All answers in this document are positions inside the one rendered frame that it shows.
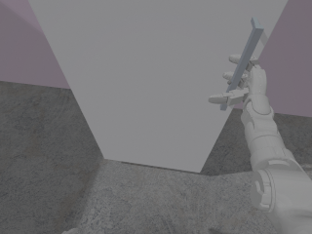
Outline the handle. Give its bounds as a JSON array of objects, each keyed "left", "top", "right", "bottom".
[{"left": 219, "top": 17, "right": 264, "bottom": 111}]

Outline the fridge door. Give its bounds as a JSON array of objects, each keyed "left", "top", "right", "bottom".
[{"left": 28, "top": 0, "right": 288, "bottom": 173}]

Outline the robot right upper arm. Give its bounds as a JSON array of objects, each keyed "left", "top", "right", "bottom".
[{"left": 250, "top": 168, "right": 312, "bottom": 234}]

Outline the right robot hand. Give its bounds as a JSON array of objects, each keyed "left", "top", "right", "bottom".
[{"left": 208, "top": 54, "right": 267, "bottom": 106}]

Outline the robot right forearm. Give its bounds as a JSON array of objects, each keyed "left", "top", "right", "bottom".
[{"left": 241, "top": 94, "right": 312, "bottom": 181}]

